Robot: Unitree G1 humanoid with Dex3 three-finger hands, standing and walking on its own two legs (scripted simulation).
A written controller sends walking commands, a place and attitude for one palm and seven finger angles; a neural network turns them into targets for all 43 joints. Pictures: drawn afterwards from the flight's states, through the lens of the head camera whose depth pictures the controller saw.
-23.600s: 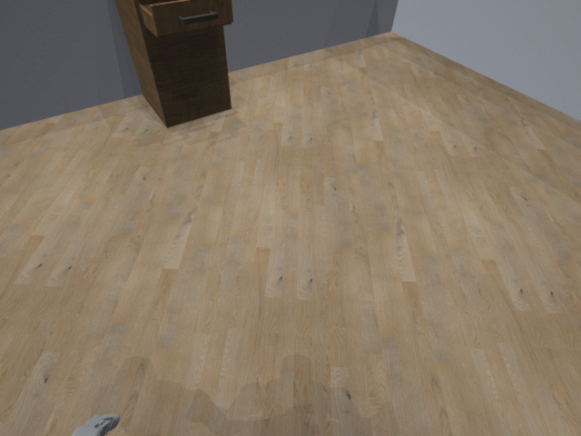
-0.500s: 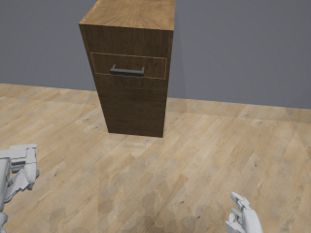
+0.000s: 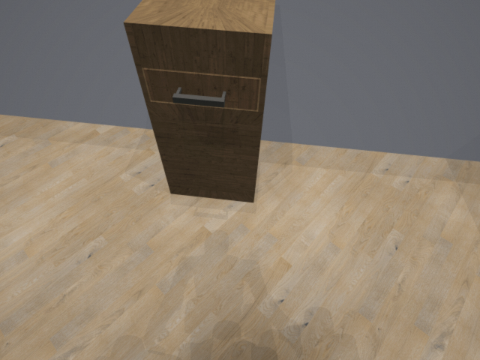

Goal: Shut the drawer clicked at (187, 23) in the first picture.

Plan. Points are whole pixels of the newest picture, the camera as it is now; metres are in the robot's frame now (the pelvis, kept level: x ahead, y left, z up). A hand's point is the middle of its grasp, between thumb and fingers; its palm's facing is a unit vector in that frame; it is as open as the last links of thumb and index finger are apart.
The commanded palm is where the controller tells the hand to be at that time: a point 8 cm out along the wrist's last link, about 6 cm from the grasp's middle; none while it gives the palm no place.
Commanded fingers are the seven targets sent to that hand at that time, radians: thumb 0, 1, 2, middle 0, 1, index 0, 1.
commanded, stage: let the arm hang, fingers relaxed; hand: left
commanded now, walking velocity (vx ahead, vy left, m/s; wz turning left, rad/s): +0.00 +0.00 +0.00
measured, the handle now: (200, 96) +0.90 +0.19 -0.12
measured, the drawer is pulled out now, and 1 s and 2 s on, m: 0.00 0.00 0.00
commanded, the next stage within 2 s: look to check the result in 0.58 s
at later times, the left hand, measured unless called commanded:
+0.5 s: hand out of the picture +0.09 +0.20 -0.16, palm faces -0.03 -0.96 -0.27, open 7.4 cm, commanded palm none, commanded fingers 0.00 0.90 0.90 -0.20 -0.30 -0.20 -0.30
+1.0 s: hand out of the picture +0.10 +0.22 -0.15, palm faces -0.04 -0.95 -0.32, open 7.4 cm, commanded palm none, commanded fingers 0.00 0.90 0.90 -0.20 -0.30 -0.20 -0.30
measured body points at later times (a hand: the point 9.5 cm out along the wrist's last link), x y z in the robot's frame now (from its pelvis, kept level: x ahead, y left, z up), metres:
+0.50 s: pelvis +0.02 -0.01 +0.01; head +0.03 -0.01 +0.45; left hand +0.10 +0.25 -0.14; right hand +0.06 -0.27 -0.15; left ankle +0.06 +0.12 -0.74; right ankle +0.02 -0.12 -0.74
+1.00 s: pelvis +0.04 -0.01 +0.01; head +0.06 -0.02 +0.46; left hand +0.10 +0.27 -0.13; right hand +0.10 -0.29 -0.14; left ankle +0.06 +0.12 -0.74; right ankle +0.02 -0.12 -0.74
